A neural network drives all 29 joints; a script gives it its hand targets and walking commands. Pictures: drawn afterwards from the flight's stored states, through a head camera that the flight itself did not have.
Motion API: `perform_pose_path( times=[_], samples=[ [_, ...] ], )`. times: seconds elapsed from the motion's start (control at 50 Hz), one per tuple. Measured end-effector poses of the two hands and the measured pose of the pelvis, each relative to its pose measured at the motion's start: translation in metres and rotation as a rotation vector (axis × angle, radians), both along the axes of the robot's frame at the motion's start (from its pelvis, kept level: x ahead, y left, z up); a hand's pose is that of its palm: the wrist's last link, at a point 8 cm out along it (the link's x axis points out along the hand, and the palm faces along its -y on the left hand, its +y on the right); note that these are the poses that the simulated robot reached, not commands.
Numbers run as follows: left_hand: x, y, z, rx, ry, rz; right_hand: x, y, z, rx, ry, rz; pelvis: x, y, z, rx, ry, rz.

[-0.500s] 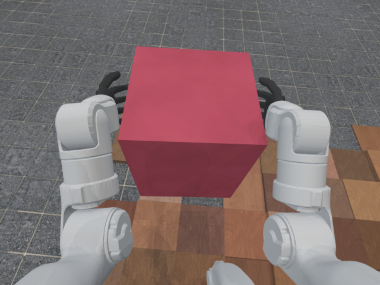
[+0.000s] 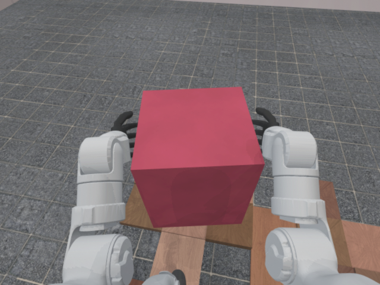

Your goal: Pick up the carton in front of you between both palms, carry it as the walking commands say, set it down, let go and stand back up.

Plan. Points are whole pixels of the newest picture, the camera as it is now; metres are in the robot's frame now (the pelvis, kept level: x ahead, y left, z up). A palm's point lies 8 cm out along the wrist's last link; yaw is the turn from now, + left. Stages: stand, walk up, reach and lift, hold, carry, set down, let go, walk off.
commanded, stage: carry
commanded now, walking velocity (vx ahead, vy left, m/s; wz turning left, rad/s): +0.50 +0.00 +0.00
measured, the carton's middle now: (195, 161) +0.36 +0.02 +0.04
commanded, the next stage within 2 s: none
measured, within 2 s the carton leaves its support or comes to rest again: neither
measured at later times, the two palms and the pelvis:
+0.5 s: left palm (158, 52) +0.69 +0.13 +0.12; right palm (261, 54) +0.68 -0.17 +0.12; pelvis +0.34 -0.01 -0.01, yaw +1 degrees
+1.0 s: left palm out of the picture +1.04 +0.15 +0.15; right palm out of the picture +1.05 -0.15 +0.15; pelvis +0.67 -0.01 -0.01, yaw +0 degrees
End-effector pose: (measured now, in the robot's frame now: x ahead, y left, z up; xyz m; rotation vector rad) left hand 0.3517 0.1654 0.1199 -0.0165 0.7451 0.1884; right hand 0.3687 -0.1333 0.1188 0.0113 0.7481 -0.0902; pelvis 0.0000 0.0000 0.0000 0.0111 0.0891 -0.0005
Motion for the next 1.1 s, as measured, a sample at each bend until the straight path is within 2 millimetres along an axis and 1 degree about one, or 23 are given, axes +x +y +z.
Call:
perform_pose_path(
  times=[0.04, 0.06, 0.1, 0.14, 0.2, 0.28, 0.34, 0.4, 0.48, 0.54, 0.58, 0.62, 0.66, 0.7, 0.76, 0.84, 0.92, 0.98, 1.04, 1.1],
  samples=[
    [0.034, 0.001, -0.007, -0.01, -0.016, -0.027, 0.025, 0.001, -0.004, -0.02, -0.015, -0.019, 0.033, 0.007, -0.007, -0.012, -0.018, -0.005],
    [0.05, 0.001, -0.011, -0.021, -0.016, -0.04, 0.036, 0.0, -0.005, -0.037, -0.016, -0.028, 0.046, 0.008, -0.008, -0.001, -0.02, -0.004],
    [0.078, -0.003, -0.017, -0.027, 0.002, -0.07, 0.056, -0.004, -0.01, -0.055, 0.001, -0.047, 0.069, 0.013, -0.005, -0.002, -0.017, -0.005],
    [0.103, -0.009, -0.019, -0.023, 0.02, -0.099, 0.072, -0.009, -0.013, -0.056, 0.021, -0.07, 0.091, 0.017, 0.0, -0.012, -0.012, -0.005],
    [0.141, -0.017, -0.013, -0.021, 0.019, -0.125, 0.1, -0.016, -0.01, -0.056, 0.02, -0.103, 0.123, 0.022, 0.009, -0.025, -0.003, -0.008],
    [0.192, -0.024, 0.001, -0.031, -0.031, -0.132, 0.148, -0.023, 0.006, -0.051, -0.029, -0.123, 0.169, 0.022, 0.014, -0.031, 0.006, -0.008],
    [0.229, -0.027, 0.009, -0.033, -0.065, -0.122, 0.189, -0.026, 0.016, -0.045, -0.064, -0.122, 0.208, 0.018, 0.012, -0.021, 0.004, -0.004],
    [0.267, -0.03, 0.011, -0.028, -0.07, -0.108, 0.232, -0.029, 0.017, -0.042, -0.068, -0.106, 0.253, 0.011, 0.007, -0.01, -0.004, 0.004],
    [0.325, -0.034, 0.005, -0.014, -0.045, -0.081, 0.297, -0.034, 0.008, -0.044, -0.044, -0.065, 0.324, -0.003, -0.002, 0.015, -0.026, 0.012],
    [0.37, -0.033, -0.001, 0.02, -0.045, -0.045, 0.357, -0.034, -0.003, -0.036, -0.047, -0.008, 0.38, -0.016, -0.017, 0.018, -0.054, 0.025],
    [0.394, -0.03, -0.009, 0.049, -0.016, -0.033, 0.391, -0.03, -0.014, -0.026, -0.02, 0.021, 0.403, -0.02, -0.019, -0.009, -0.05, 0.021],
    [0.413, -0.027, -0.02, 0.048, 0.03, -0.021, 0.416, -0.027, -0.023, -0.035, 0.025, 0.045, 0.425, -0.025, -0.016, -0.013, -0.041, 0.025],
    [0.431, -0.024, -0.027, 0.039, 0.06, -0.007, 0.439, -0.024, -0.028, -0.044, 0.055, 0.06, 0.446, -0.03, -0.011, -0.01, -0.032, 0.029],
    [0.452, -0.023, -0.029, 0.031, 0.064, 0.005, 0.462, -0.023, -0.028, -0.045, 0.059, 0.065, 0.467, -0.033, -0.006, -0.007, -0.025, 0.031],
    [0.49, -0.024, -0.023, 0.02, 0.038, 0.016, 0.499, -0.023, -0.023, -0.036, 0.034, 0.056, 0.501, -0.035, -0.001, -0.003, -0.013, 0.03],
    [0.547, -0.025, -0.007, 0.017, -0.021, 0.011, 0.551, -0.025, -0.009, -0.018, -0.023, 0.031, 0.551, -0.032, 0.003, 0.003, -0.002, 0.022],
    [0.612, -0.023, 0.017, 0.024, -0.099, -0.005, 0.61, -0.024, 0.011, -0.005, -0.101, 0.009, 0.608, -0.022, 0.002, 0.005, 0.004, 0.01],
    [0.665, -0.017, 0.031, 0.027, -0.15, -0.016, 0.66, -0.018, 0.025, -0.005, -0.152, -0.001, 0.656, -0.012, -0.005, 0.002, 0.004, 0.007],
    [0.721, -0.013, 0.036, 0.015, -0.177, -0.047, 0.707, -0.014, 0.034, -0.031, -0.178, -0.023, 0.705, -0.002, -0.019, -0.002, -0.01, -0.005],
    [0.766, -0.016, 0.03, -0.007, -0.127, -0.08, 0.741, -0.017, 0.033, -0.061, -0.128, -0.046, 0.736, 0.004, -0.018, 0.006, -0.011, 0.001]
  ],
)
